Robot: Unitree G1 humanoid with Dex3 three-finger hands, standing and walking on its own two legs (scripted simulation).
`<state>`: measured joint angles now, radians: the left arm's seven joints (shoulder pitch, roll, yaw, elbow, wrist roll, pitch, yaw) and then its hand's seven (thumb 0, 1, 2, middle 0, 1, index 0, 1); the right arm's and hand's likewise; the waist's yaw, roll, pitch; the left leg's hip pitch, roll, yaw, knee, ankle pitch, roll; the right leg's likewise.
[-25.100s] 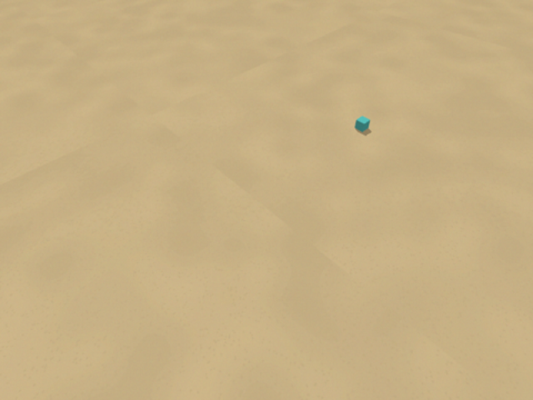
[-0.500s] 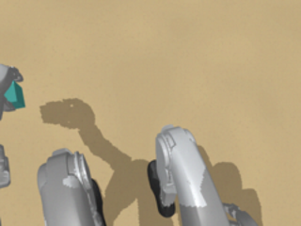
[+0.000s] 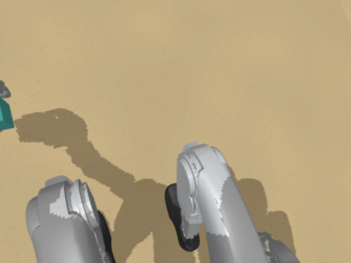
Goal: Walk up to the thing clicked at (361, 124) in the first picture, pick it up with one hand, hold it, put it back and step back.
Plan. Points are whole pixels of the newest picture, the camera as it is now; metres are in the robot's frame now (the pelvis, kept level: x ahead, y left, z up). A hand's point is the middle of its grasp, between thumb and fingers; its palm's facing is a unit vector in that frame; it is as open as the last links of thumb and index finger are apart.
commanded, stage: lower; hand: left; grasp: from above
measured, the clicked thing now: out of the picture +0.48 +0.33 -0.23
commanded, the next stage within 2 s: rest in 0.04 s
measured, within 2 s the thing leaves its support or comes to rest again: rests again in 0.80 s
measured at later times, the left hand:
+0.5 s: hand out of the picture +0.48 +0.32 -0.22, palm faces -0.48 -0.09 -0.87, open 8.7 cm
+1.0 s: hand (3, 116) +0.48 +0.31 -0.24, palm faces -0.48 -0.09 -0.87, open 8.7 cm
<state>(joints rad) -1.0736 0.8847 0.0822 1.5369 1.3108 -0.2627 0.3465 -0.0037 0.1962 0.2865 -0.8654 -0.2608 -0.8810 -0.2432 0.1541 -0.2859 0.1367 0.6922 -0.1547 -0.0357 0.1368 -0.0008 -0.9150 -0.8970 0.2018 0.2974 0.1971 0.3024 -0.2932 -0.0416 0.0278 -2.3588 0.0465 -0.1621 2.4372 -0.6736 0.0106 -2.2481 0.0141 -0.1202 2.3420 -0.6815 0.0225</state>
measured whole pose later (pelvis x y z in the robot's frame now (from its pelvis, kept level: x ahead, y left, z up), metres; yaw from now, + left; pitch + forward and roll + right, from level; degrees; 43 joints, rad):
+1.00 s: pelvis +0.00 +0.00 -0.02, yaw -4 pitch +30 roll -13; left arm -1.08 1.00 0.10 1.64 1.32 -0.24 0.48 -0.01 0.20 0.29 -0.86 -0.29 -0.87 -0.27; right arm 0.12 -0.31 0.25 0.65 -0.21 -0.12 0.16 0.00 -0.91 -0.90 0.20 0.30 0.20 0.30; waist -0.35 -0.11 0.12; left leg -2.38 0.05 -0.23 2.53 -0.71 0.01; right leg -2.25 0.04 -0.17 2.38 -0.68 0.03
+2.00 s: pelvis +0.00 +0.01 -0.02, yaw -5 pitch +29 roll -14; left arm -1.11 1.04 0.07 1.68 1.30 -0.23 0.50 0.00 -0.30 0.80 -0.34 -0.67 -0.32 -0.69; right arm 0.11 -0.33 0.31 0.62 -0.23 -0.16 0.19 0.00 -0.90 -0.90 0.20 0.30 0.20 0.30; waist -0.38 -0.13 0.15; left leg -2.37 0.05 -0.25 2.54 -0.70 0.01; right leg -2.24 0.05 -0.19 2.38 -0.67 0.04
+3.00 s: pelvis -0.01 +0.00 +0.03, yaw +1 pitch +33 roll -10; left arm -1.03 0.86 0.01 1.27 1.14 -0.13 0.07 0.00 -0.54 1.00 -0.08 -1.00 -0.08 -1.00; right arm 0.16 -0.32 0.13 0.61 -0.09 0.01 0.14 0.00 -0.91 -0.90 0.20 0.30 0.20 0.30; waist -0.24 0.01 -0.02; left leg -2.28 0.04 -0.15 2.33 -0.65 0.01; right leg -2.16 0.01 -0.12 2.24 -0.66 0.02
